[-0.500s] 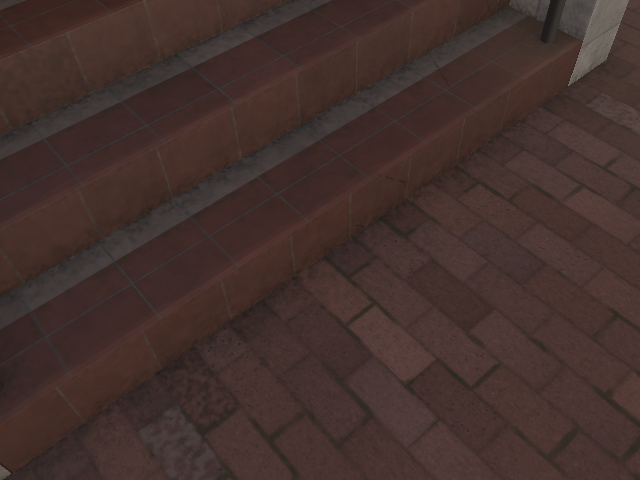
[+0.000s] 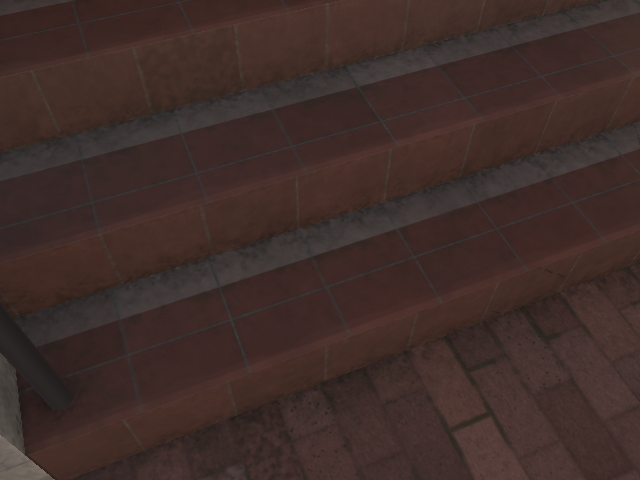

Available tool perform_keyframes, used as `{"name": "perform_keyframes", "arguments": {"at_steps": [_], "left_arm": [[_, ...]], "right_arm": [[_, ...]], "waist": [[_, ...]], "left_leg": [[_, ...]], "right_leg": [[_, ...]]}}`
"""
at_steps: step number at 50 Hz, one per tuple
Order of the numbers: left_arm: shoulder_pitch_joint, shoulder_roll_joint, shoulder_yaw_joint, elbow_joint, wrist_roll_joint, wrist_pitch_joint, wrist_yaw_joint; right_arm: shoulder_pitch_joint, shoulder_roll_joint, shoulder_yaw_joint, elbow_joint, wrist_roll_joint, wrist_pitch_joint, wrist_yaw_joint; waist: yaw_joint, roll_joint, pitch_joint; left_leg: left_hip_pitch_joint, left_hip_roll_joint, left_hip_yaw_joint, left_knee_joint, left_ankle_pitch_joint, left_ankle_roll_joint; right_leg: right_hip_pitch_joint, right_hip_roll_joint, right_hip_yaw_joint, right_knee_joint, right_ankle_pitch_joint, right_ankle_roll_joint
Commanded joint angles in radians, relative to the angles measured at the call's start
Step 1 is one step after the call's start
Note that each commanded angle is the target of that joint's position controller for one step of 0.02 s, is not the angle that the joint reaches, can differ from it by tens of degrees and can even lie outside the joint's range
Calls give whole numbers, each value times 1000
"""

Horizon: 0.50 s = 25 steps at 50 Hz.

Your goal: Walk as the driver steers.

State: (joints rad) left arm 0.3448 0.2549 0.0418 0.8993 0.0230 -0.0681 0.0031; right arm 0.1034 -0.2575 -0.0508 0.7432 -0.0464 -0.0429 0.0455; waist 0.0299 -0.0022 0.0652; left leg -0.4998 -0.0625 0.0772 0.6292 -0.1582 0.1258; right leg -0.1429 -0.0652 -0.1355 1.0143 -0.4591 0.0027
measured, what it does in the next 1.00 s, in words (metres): walks ahead, turning left: right foot, then left foot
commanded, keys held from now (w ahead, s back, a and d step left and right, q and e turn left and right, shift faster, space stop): w+q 0.46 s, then q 0.02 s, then no key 0.46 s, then w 0.06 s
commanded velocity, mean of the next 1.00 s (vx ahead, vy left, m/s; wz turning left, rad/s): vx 0.34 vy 0.00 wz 0.40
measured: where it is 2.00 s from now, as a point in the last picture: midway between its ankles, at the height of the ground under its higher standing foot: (358, 342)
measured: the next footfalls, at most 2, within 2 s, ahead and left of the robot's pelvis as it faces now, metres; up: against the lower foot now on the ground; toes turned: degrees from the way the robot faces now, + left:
right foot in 0.44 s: +0.42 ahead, -0.10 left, +0.00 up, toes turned +16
left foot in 0.80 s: +0.37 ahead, +0.10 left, +0.00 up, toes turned +21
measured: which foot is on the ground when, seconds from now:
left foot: down 0.00-0.46, up 0.48-0.78, down 0.80-1.00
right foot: up 0.00-0.42, down 0.44-1.00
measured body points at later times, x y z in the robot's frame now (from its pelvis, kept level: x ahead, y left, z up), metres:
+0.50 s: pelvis +0.27 -0.03 +0.01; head +0.30 -0.03 +0.46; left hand +0.39 +0.26 -0.07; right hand +0.38 -0.29 -0.11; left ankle +0.12 +0.05 -0.67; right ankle +0.38 -0.11 -0.72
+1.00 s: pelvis +0.35 +0.00 +0.03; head +0.35 +0.01 +0.48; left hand +0.29 +0.22 -0.13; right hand +0.55 -0.15 -0.10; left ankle +0.33 +0.09 -0.71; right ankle +0.38 -0.11 -0.71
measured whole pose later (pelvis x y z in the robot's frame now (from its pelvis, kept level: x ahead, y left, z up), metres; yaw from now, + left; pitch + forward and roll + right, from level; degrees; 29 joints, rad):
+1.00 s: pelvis +0.35 +0.00 +0.03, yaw +22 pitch -1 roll +0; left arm 0.30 0.18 0.00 0.98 0.02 -0.01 0.00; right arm 0.19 -0.14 0.03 0.84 -0.03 -0.01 -0.04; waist 0.05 -0.02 0.02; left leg -0.19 -0.04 -0.01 0.41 -0.20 0.04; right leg -0.12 -0.02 -0.11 0.39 -0.24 -0.01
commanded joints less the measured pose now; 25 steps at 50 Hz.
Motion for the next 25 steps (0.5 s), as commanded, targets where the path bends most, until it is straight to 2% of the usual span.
{"name": "perform_keyframes", "arguments": {"at_steps": [1, 2, 3, 4, 6, 8, 12, 13, 16, 18, 19, 20, 21, 22, 23, 24, 25], "left_arm": [[-102, 116, 12, -152, -8, -45, -14], [-94, 112, 10, -140, 1, -45, -11], [-87, 113, 11, -139, 22, -31, -9], [-51, 105, 6, -126, 35, -12, -10], [-25, 86, 0, -128, 43, 12, -15], [-78, 80, -3, -151, 38, 23, -18], [-239, 81, -8, -204, 28, 21, -25], [-275, 83, -8, -213, 31, 15, -29], [-342, 78, -13, -238, 23, 1, -29], [-327, 99, -10, -241, 16, -6, -22], [-288, 116, -4, -231, 14, -12, -18], [-228, 135, 4, -212, 12, -18, -13], [-139, 149, 13, -186, 16, -30, -2], [-45, 205, 29, -180, 38, -44, 13], [11, 299, 51, -195, 58, -38, 21], [-21, 286, 61, -181, 48, -21, 15], [-69, 181, 37, -197, 30, -18, 8]], "right_arm": [[272, -225, -80, 32, 31, 15, -30], [224, -168, -64, 27, 35, 15, -31], [187, -138, -54, 27, 42, 11, -33], [165, -127, -49, 20, 43, 5, -32], [189, -136, -52, 25, 47, -15, -27], [217, -171, -62, 36, 46, -22, -24], [279, -167, -65, 51, 45, -20, -27], [285, -170, -68, 48, 38, -20, -26], [304, -172, -70, 45, 32, -21, -32], [280, -173, -71, 30, 26, -23, -37], [258, -178, -73, 19, 24, -23, -39], [232, -182, -73, 8, 23, -24, -40], [210, -177, -70, 3, 30, -28, -37], [204, -121, -50, -13, 47, -37, -33], [275, -37, -25, -45, 81, -39, -39], [315, -83, -25, -36, 53, -20, -52], [302, -130, -34, 4, 27, -1, -57]], "waist": [[-118, 37, -208], [-74, -13, -126], [-40, -9, -90], [-18, 6, -102], [-2, 18, -114], [-11, 36, -85], [-69, 68, -34], [-82, 60, -30], [-99, 75, -39], [-80, 93, -59], [-59, 99, -76], [-30, 99, -94], [25, 65, -127], [70, -45, -220], [59, -237, -318], [7, -263, -305], [-13, -112, -215]], "left_leg": [[654, 350, -571, -323, 77, 234], [517, 295, -486, -351, 145, 186], [422, 250, -425, -372, 202, 165], [370, 226, -387, -385, 241, 162], [324, 207, -357, -398, 304, 174], [297, 194, -352, -423, 239, 168], [329, 165, -369, -440, 118, 124], [340, 161, -371, -427, 133, 110], [369, 157, -376, -357, 274, 85], [371, 162, -398, -288, 381, 53], [362, 167, -420, -252, 394, 32], [352, 162, -442, -201, 412, 16], [331, 113, -422, -81, 448, -9], [244, 52, -372, 126, 322, -39], [-27, -73, -229, 358, -160, -75], [-135, -49, -169, 493, -371, -76], [-113, 8, -182, 551, -316, -79]], "right_leg": [[-594, -5, 183, 345, 99, -23], [-535, -41, 178, 228, 135, -24], [-472, -56, 180, 163, 136, -13], [-410, -58, 179, 133, 139, -2], [-380, -49, 162, 80, 135, 23], [-410, -48, 149, -6, 194, 45], [-470, -32, 154, -217, 370, 58], [-465, -19, 151, -259, 401, 59], [-413, 23, 144, -367, 423, 54], [-327, 45, 155, -428, 377, 39], [-256, 56, 162, -460, 348, 27], [-176, 69, 160, -496, 322, 13], [-51, 72, 150, -585, 354, -4], [127, -70, 279, -646, 277, -43], [378, -328, 607, -685, 273, -137], [326, -389, 775, -729, 325, -193], [211, -345, 654, -709, 414, -191]]}}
